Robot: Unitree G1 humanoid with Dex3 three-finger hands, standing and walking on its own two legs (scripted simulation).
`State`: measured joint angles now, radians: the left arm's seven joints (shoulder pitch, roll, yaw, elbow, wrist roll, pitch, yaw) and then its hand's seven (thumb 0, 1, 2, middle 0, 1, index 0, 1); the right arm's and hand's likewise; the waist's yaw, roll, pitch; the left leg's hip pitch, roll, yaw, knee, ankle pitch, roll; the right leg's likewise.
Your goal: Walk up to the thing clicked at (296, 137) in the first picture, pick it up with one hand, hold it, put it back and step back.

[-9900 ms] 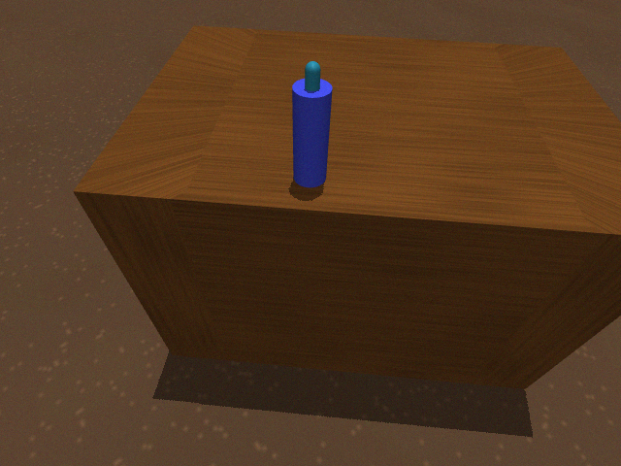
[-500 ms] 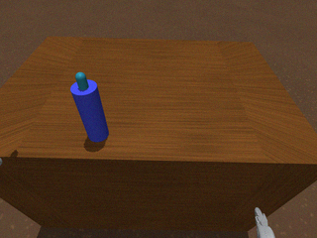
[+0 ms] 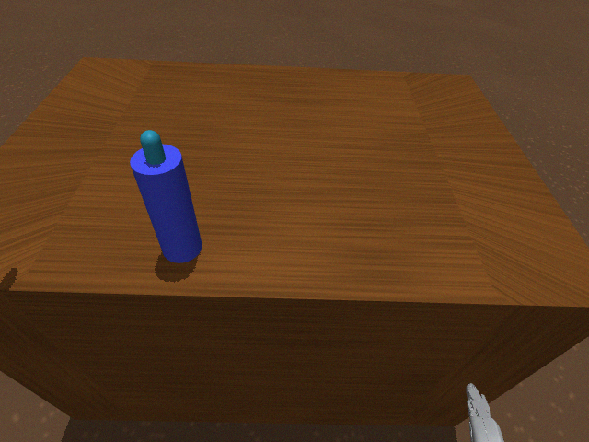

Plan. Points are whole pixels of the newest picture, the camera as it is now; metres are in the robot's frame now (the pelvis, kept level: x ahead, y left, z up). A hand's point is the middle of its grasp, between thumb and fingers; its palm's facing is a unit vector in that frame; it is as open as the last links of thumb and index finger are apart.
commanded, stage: go down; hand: left
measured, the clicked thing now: (168, 199) +0.44 +0.19 +0.09
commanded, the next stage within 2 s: approach in 1.22 s
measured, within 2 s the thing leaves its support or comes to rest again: neither
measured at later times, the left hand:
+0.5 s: hand out of the picture +0.34 +0.39 +0.17, palm faces +0.20 -0.98 -0.01, open 17.6 cm
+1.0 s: hand out of the picture +0.34 +0.38 +0.16, palm faces +0.18 -0.98 +0.01, open 17.6 cm
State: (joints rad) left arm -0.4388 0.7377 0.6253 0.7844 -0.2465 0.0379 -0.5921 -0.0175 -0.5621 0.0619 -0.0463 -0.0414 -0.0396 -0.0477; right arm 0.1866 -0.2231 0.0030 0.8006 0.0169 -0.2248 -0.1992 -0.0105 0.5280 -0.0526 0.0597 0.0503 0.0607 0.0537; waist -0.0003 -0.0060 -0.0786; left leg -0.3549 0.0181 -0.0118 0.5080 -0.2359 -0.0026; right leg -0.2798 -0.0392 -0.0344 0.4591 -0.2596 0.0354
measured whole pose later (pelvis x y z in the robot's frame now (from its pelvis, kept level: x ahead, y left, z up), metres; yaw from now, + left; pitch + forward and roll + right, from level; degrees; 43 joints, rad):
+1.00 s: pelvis +0.01 +0.00 +0.00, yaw +0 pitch +7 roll -1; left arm -0.47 0.81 0.66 0.89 -0.25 0.00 -0.64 -0.02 -0.58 0.05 -0.04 -0.06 -0.04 -0.05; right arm 0.20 -0.23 0.03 0.75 0.02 -0.22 -0.20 -0.01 0.52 -0.05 0.06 0.05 0.06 0.05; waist -0.02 0.00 -0.10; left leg -0.42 0.02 -0.01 0.55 -0.26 0.00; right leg -0.34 -0.03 -0.03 0.49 -0.27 0.04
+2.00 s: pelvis -0.01 +0.00 -0.03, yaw -2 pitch +11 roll -2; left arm -0.46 0.43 0.46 0.80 -0.22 -0.30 -0.28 -0.02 -0.59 0.05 -0.05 -0.07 -0.07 -0.05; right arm 0.26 -0.23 -0.04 0.51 -0.02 -0.16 -0.07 -0.01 0.55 -0.04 0.06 0.05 0.06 0.05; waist -0.09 -0.03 -0.06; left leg -0.63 0.05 -0.01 0.78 -0.35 -0.01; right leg -0.55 -0.01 -0.02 0.71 -0.35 0.03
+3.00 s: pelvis -0.02 -0.01 -0.04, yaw -2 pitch +12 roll -1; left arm -0.59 0.36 0.33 0.81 -0.16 -0.24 -0.06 -0.02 -0.55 0.11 -0.45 -0.27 -0.45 -0.26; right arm 0.35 -0.22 -0.06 0.27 -0.01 -0.05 -0.02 -0.01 0.51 -0.05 0.06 0.05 0.06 0.05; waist -0.09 -0.01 -0.09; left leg -0.70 0.05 0.00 0.88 -0.39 -0.01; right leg -0.64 -0.01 0.00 0.85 -0.41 0.03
